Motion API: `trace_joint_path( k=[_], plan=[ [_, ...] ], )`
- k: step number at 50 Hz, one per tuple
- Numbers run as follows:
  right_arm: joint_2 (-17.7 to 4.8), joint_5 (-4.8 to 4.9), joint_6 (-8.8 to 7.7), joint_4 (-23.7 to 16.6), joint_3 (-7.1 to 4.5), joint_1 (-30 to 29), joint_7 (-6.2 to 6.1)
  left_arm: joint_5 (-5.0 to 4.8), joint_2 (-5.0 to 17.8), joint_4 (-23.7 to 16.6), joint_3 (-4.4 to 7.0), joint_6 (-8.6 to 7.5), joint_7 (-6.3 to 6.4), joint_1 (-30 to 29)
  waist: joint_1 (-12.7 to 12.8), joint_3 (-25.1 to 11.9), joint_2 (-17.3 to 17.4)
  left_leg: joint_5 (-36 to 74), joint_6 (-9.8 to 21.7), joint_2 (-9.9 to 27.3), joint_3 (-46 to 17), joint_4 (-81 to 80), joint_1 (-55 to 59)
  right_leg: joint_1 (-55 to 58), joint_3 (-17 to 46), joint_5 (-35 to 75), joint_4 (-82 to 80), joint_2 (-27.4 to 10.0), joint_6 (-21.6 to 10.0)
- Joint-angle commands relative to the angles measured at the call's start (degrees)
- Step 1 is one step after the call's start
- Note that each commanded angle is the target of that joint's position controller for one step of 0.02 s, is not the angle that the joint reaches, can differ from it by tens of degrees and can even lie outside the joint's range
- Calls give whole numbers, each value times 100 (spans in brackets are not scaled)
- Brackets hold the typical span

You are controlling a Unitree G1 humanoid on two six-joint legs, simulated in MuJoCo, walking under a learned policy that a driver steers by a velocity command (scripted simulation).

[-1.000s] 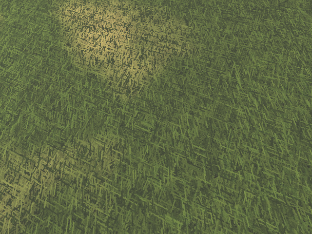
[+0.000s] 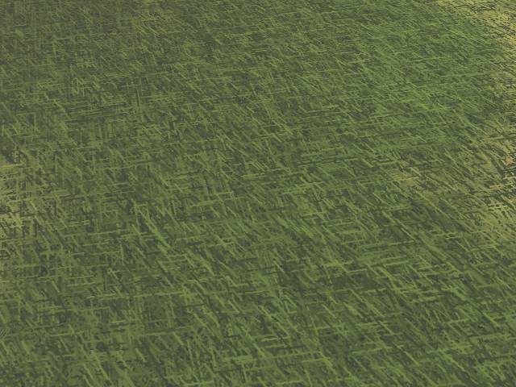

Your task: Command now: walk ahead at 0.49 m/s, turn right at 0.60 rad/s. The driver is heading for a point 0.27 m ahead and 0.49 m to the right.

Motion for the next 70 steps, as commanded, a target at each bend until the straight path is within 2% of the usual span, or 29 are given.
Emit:
trace_joint_path(
  k=[1,5,8,12,14,15,16,17,18,19,21,26,30,36,37,38,39,40,41,43,47,54,57,58,59,60,61,64,70],
  plan=[
    [-548,-109,53,-320,-159,273,-21,-10,820,-348,228,-148,103,-226,-219,-473,-342,489,-233,157,-29,-518,-445,294,1680,1288,-1292,-1485,-1200],
    [-274,-109,38,-595,-45,-730,5,-55,937,-115,260,-101,205,63,136,-238,-438,2125,-350,-175,88,-2390,-115,-122,1203,811,-1192,-1024,-828],
    [-319,5,-21,-757,-53,-1280,73,-108,1022,80,292,-69,223,457,375,-226,-497,2580,-304,-437,36,-3185,290,-3,1491,309,-1043,-1115,-695],
    [-601,47,-76,-773,-197,-1136,121,-124,932,197,285,10,252,560,215,-314,-771,1756,-28,-456,-198,-3611,440,849,2186,318,-292,-1420,-517],
    [-741,21,-113,-615,-322,-378,75,-93,760,177,234,52,235,477,-194,-633,-823,1512,248,-476,-22,-3917,1558,798,2139,819,439,-1160,-291],
    [-983,-80,-140,-573,-404,386,29,-27,424,84,108,40,204,479,-537,-1398,-446,1382,597,254,-649,-3766,2959,285,1802,426,1811,-835,-78],
    [-1455,-178,-74,-423,-529,1002,15,-145,41,-28,-13,-4,208,1226,-362,-2303,1180,252,1514,1638,-3093,-4158,5063,-1671,954,-1853,3857,31,395],
    [-1113,-45,-22,-423,-475,1010,62,-202,519,-17,42,-21,229,1286,-355,-2210,1489,-584,1685,2044,-4408,-4642,5068,-2579,962,-2502,4850,-254,550],
    [-705,-39,19,-535,-364,660,23,-198,954,-18,175,24,247,738,-472,-1424,777,-23,1478,1832,-3535,-4685,4373,-2756,978,-2062,5214,-481,667],
    [-541,-95,74,-595,-302,334,-5,-121,1031,-105,215,79,274,325,-411,-972,293,1270,1330,1609,-2523,-4594,3638,-2544,751,-1729,5214,-656,758],
    [-350,-130,109,-518,-237,10,-13,-42,904,-200,272,175,284,150,-122,-574,300,3434,1195,1165,-1198,-4580,2629,-2086,603,-1568,4766,-921,838],
    [-666,-48,167,-229,-373,-163,-80,-50,313,-327,120,372,243,15,-10,-644,548,4430,1380,1085,-59,-4975,2374,-1788,169,-880,3318,-1033,977],
    [-758,44,329,-125,-396,-358,-160,-38,312,-409,112,357,77,-393,-112,-759,452,3996,1202,951,691,-4992,2376,-1150,-93,297,2078,-1003,839],
    [-990,274,442,3,-488,-346,-106,-27,595,-680,290,435,-89,-669,-41,-664,404,3760,887,1088,941,-3994,2709,-517,-416,1,693,-757,378],
    [-898,288,453,27,-468,-319,-107,-8,729,-584,378,422,-58,-289,159,-832,240,3825,695,859,1150,-3260,2512,159,-498,446,174,-554,201],
    [-748,169,432,54,-420,5,-85,3,1195,-515,540,413,55,226,322,-1169,-453,2946,275,444,1356,-2058,1725,1351,212,2455,-99,-913,-149],
    [-298,-212,414,-189,-241,253,-32,47,1825,-634,621,422,199,271,-16,-1511,-2057,-1788,-253,-414,1418,-42,-309,2771,2401,5107,291,-2486,-1216],
    [-496,-143,409,-169,-232,143,7,108,1505,-761,506,338,157,230,263,-2427,-1459,-2258,-278,-606,100,818,-597,2747,3255,3935,-21,-2955,-1889],
    [-731,41,452,-220,-301,-291,9,64,1243,-746,433,267,109,13,329,-1973,-852,-1835,-219,-419,-106,924,-783,2383,2682,3402,-157,-2620,-1618],
    [-680,-25,528,-194,-308,-442,-107,-75,979,-693,354,251,135,-441,93,-1294,-430,-1097,-190,-204,-133,230,-753,1529,2052,2263,-313,-2072,-1007],
    [-510,-33,619,-152,-272,-224,-143,54,1024,-727,363,352,259,-835,-189,-1201,-784,-592,-363,-465,17,-829,198,489,1705,2094,-472,-1633,-893],
    [-403,11,618,-294,-246,-408,-54,3,1071,-643,402,470,286,-807,-5,-1154,-1050,-193,-272,-701,-79,-2373,909,155,2344,438,-407,-1457,-671],
    [-398,-5,556,-192,-311,89,3,-95,977,-638,367,531,306,-889,-277,-1171,-1021,524,13,-692,68,-3856,1880,-219,2425,-495,-127,-1150,-302],
    [-695,-79,568,-159,-400,368,-33,-82,719,-629,290,532,319,-733,-295,-1179,-405,156,341,141,-646,-4411,2559,-963,2004,-1862,581,-714,55],
    [-1206,-198,616,-161,-510,469,-58,-102,493,-742,249,492,322,-692,-221,-856,1131,-1172,1062,1374,-2305,-5119,2741,-2305,658,-2626,2012,255,368],
    [-1251,-324,536,-267,-523,262,-53,-46,854,-841,341,375,321,-812,-243,-500,1391,-2143,1578,1905,-3379,-5593,2105,-2673,840,-2228,3065,-202,497],
    [-965,-254,472,-399,-447,-142,-120,-46,1117,-736,436,349,297,-745,-55,-307,1067,-2190,1393,1653,-2901,-5564,1981,-2660,867,-1709,3546,-393,517],
    [-587,1,390,-411,-337,-210,-263,17,863,-429,415,380,256,-383,-40,-265,691,-1332,878,1034,-1536,-5501,2348,-2828,493,-828,4346,-566,785],
    [-693,-56,302,-207,-402,685,-226,-71,468,-681,255,262,151,-974,-523,-97,631,-559,1003,1075,-574,-5743,2966,-3112,191,-219,3504,-876,983]
  ],
)
Velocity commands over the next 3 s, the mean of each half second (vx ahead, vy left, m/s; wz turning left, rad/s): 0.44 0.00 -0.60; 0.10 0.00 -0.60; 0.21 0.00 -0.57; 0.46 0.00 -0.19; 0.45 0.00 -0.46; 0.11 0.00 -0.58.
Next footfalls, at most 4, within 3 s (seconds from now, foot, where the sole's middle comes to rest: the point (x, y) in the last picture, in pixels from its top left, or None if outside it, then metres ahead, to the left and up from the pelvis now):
0.30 left None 0.37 0.13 -0.77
0.76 right None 0.42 -0.15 -0.77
1.16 left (256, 352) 0.53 0.06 -0.77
1.64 right None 0.39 -0.24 -0.77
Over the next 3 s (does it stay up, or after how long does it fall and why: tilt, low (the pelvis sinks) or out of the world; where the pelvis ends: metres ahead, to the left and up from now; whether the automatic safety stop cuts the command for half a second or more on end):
stays up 0.70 -0.61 -0.01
